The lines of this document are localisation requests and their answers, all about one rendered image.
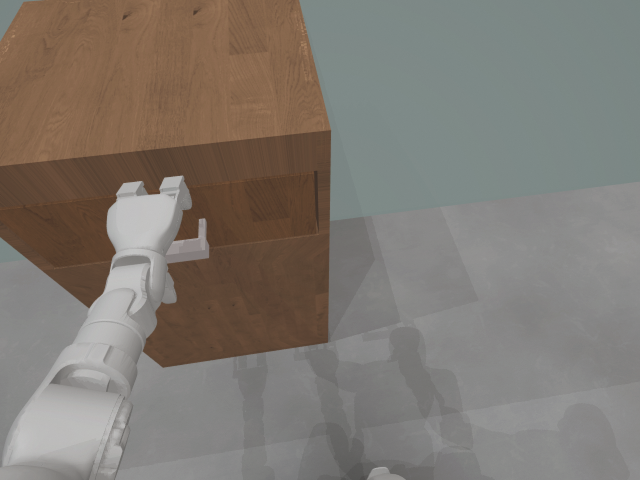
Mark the drawer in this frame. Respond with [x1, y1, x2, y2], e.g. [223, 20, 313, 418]
[0, 171, 316, 267]

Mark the robot left hand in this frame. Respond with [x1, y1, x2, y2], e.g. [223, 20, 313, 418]
[107, 176, 192, 304]

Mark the handle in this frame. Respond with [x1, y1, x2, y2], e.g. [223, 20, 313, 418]
[165, 218, 209, 264]

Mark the left robot forearm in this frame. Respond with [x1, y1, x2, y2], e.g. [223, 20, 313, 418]
[2, 248, 167, 467]

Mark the left robot upper arm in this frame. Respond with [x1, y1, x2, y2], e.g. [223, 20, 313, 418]
[0, 383, 133, 480]

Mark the cabinet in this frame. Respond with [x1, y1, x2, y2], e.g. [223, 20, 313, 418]
[0, 0, 331, 368]

